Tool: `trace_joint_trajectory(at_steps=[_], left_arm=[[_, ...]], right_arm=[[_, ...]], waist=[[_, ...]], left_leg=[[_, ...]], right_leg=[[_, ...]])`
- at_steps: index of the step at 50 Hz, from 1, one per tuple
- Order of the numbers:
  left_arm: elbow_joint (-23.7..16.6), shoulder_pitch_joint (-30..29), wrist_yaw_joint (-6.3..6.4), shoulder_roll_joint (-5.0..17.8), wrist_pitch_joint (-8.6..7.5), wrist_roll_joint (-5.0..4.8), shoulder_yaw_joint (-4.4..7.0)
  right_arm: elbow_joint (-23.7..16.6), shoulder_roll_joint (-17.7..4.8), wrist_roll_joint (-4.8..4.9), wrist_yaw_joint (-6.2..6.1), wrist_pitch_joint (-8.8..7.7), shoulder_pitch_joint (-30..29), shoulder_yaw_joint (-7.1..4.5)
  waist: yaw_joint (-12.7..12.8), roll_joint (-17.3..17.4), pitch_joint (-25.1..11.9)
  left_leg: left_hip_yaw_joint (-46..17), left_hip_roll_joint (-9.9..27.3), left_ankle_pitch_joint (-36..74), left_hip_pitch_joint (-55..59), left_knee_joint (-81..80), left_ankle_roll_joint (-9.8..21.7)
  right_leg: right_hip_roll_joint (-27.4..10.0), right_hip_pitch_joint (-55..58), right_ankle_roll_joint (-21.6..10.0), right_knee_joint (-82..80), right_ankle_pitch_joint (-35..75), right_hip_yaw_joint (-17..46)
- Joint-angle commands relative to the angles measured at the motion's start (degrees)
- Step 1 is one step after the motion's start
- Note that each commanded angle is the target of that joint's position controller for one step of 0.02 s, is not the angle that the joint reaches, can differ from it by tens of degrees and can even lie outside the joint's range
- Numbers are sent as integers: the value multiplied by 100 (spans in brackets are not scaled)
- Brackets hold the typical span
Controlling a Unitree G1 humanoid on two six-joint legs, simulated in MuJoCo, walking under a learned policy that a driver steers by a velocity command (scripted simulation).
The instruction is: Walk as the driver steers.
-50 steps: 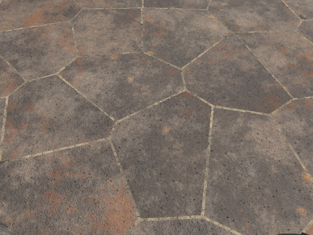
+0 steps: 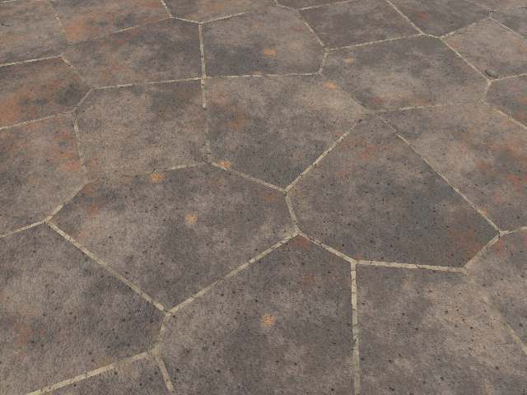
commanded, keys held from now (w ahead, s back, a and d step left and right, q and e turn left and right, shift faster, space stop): no key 1.00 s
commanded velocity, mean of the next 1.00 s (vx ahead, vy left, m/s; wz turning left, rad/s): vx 0.00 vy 0.00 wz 0.00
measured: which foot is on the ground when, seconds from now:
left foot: down 0.00-1.00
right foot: down 0.00-1.00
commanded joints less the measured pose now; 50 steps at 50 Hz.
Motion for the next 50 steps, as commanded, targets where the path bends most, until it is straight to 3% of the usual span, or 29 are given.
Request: trace_joint_trajectory(at_steps=[1,18,50], left_arm=[[-44,152,27,392,-36,-3,45],[283,354,99,271,-12,-6,18],[483,446,131,142,22,-8,18]], right_arm=[[-51,-462,1,-18,-33,330,-59],[114,-311,14,-68,-53,457,7],[237,-168,-2,-106,-61,699,50]], waist=[[-40,81,430],[-33,86,430],[-45,92,505]], left_leg=[[-669,654,-216,-835,-761,191],[-575,646,352,-569,-679,210],[-533,646,675,-395,-643,220]], right_leg=[[-561,430,-11,-395,-339,770],[-593,596,-29,-257,168,755],[-598,654,-20,-132,411,714]])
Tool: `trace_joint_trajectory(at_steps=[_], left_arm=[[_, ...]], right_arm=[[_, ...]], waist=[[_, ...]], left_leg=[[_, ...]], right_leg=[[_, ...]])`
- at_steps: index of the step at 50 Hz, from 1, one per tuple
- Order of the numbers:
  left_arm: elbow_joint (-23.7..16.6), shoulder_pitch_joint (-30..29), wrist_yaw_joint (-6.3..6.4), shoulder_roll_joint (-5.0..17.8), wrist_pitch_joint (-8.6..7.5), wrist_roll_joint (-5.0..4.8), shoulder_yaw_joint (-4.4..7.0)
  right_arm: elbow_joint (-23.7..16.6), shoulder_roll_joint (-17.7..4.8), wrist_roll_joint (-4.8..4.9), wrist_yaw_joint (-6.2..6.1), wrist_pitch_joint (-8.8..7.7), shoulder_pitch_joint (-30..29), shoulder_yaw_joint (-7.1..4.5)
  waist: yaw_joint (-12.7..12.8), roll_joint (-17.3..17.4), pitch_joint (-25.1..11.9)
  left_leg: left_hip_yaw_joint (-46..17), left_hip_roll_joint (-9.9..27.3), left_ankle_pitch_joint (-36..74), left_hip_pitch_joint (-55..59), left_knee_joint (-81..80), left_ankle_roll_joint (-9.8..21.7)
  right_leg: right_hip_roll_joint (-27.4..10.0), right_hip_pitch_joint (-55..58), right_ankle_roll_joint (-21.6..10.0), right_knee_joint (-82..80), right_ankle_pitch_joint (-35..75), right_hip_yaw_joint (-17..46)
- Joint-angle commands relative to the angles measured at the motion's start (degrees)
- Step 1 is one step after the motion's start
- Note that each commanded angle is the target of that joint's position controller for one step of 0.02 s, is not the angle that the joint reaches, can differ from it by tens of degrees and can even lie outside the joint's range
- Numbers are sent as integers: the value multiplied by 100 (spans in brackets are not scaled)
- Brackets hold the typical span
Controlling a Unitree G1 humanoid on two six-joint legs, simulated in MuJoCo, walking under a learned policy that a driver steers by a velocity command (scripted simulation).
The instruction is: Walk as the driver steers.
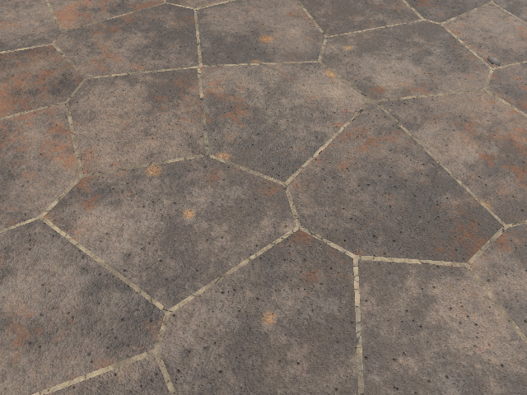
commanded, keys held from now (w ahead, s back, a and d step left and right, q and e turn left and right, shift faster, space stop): no key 0.72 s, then w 0.28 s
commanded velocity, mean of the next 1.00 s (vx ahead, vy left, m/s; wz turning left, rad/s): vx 0.06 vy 0.00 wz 0.00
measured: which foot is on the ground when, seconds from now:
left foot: down 0.00-1.00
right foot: down 0.00-0.80, up 0.82-1.00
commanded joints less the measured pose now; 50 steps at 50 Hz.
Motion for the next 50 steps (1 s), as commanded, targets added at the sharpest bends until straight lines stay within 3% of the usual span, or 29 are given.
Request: trace_joint_trajectory(at_steps=[1,36,38,39,41,42,44,46,50], left_arm=[[-22,373,12,398,-14,0,47],[32,517,30,313,3,-9,6],[11,476,19,303,19,13,9],[-58,393,2,339,29,30,35],[-312,32,-67,373,31,133,80],[-492,-207,-104,300,-2,189,71],[-797,-554,-165,349,-110,178,110],[-971,-659,-216,427,-243,152,167],[-1198,-646,-308,435,-343,41,250]], right_arm=[[3,-375,0,-11,-15,535,-48],[-26,-294,4,-13,-49,722,-36],[-5,-364,-18,-5,-35,832,-71],[-7,-531,-18,1,-6,906,-144],[-14,-798,-13,16,51,1168,-267],[0,-821,-19,22,47,1289,-297],[32,-783,-112,25,-33,1468,-313],[5,-829,-143,32,-145,1459,-336],[-123,-951,-98,47,-297,1164,-365]], waist=[[1,28,315],[4,44,360],[-58,133,343],[-109,322,448],[-320,729,999],[-419,808,1302],[-470,692,1527],[-400,511,1392],[-134,592,939]], left_leg=[[-545,670,941,-779,-528,120],[-548,681,1337,-692,-521,151],[-638,622,88,-698,-720,246],[-830,656,-910,-735,-842,391],[-1680,1242,-2642,-683,-1350,829],[-2069,1611,-2876,-714,-1544,1044],[-2395,1963,-2252,-350,-1668,1315],[-2171,1935,-1223,208,-1501,1339],[-1382,1657,510,-54,-1070,1090]], right_leg=[[-587,390,-149,-253,781,619],[-602,357,-90,-151,842,547],[-414,242,-115,-13,-25,405],[-199,-23,-149,331,-700,198],[114,-1191,-185,1226,-1590,-288],[-26,-1621,-213,1646,-1579,-363],[-320,-2483,-272,2370,-1647,-189],[-445,-2898,-295,2424,-1555,-91],[-210,-1756,-338,1589,-1058,-319]])
Over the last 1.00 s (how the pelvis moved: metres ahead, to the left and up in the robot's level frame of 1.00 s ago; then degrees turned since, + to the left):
0.03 0.01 0.00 0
